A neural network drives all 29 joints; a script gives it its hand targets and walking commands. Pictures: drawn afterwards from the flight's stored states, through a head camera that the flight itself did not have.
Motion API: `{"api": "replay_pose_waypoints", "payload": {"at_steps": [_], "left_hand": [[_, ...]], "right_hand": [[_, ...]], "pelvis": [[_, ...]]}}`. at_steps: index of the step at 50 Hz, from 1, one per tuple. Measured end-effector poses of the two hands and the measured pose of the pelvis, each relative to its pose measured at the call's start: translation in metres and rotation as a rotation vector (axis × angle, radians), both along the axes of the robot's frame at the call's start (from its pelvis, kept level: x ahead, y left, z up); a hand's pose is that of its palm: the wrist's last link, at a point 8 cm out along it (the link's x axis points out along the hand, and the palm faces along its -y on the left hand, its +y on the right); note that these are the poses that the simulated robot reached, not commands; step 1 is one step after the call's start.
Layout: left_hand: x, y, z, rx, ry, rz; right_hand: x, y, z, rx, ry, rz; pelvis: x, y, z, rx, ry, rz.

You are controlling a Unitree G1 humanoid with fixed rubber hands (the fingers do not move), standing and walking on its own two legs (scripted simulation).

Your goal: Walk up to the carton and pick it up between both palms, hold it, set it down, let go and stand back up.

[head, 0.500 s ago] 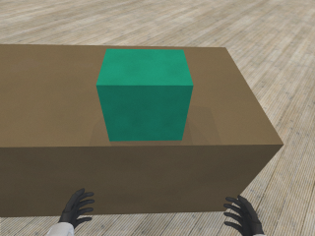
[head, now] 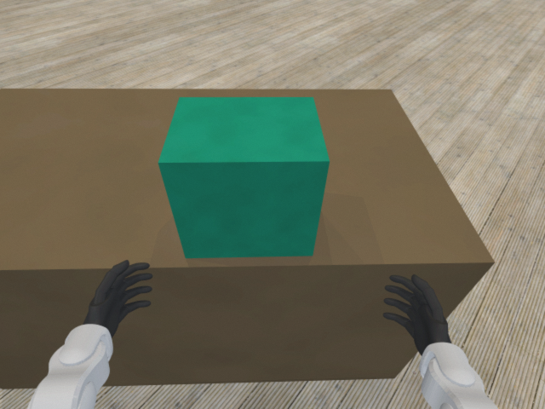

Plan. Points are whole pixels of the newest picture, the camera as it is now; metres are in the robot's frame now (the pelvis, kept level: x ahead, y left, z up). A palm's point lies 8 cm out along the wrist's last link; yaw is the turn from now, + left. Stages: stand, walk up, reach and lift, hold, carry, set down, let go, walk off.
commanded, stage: reach and lift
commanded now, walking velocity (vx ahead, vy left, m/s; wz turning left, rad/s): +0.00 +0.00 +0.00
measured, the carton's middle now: (248, 179) +0.52 +0.10 +0.05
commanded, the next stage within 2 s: none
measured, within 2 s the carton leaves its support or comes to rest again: neither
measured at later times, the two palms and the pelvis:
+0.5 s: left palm (99, 282) +0.27 +0.28 +0.06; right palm (417, 283) +0.30 -0.17 +0.06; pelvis +0.01 +0.00 +0.00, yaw +2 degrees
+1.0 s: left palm (106, 209) +0.34 +0.28 +0.13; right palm (414, 208) +0.38 -0.16 +0.13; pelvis -0.01 +0.00 +0.00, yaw +2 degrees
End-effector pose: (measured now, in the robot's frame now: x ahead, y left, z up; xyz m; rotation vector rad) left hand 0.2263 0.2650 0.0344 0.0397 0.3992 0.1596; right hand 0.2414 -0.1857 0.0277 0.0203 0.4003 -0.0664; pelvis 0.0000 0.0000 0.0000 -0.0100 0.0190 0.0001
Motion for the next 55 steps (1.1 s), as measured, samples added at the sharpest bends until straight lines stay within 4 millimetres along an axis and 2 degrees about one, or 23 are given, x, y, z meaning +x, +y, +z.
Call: {"api": "replay_pose_waypoints", "payload": {"at_steps": [11,22,32,40,45,55], "left_hand": [[0.011,0.012,0.012,0.002,-0.111,0.011],[0.031,0.017,0.017,-0.025,-0.114,0.031],[0.067,0.018,0.050,-0.030,-0.177,0.012],[0.085,0.020,0.063,-0.047,-0.138,0.022],[0.099,0.020,0.076,-0.041,-0.145,0.020],[0.140,0.014,0.110,-0.027,-0.143,0.005]], "right_hand": [[0.026,0.011,0.021,0.011,-0.122,0.022],[0.054,0.013,0.026,-0.006,-0.100,0.013],[0.083,0.014,0.055,-0.014,-0.152,0.011],[0.105,0.019,0.070,-0.021,-0.124,0.017],[0.123,0.021,0.086,-0.030,-0.133,0.022],[0.158,0.021,0.116,-0.037,-0.109,0.015]], "pelvis": [[0.005,-0.002,0.000,-0.003,-0.024,0.017],[0.006,-0.004,0.000,-0.002,-0.027,0.036],[0.005,-0.002,-0.001,-0.003,-0.029,0.034],[0.000,-0.001,-0.001,-0.003,-0.034,0.035],[-0.005,-0.001,-0.001,-0.005,-0.014,0.039],[-0.010,0.001,-0.001,-0.008,0.031,0.040]]}}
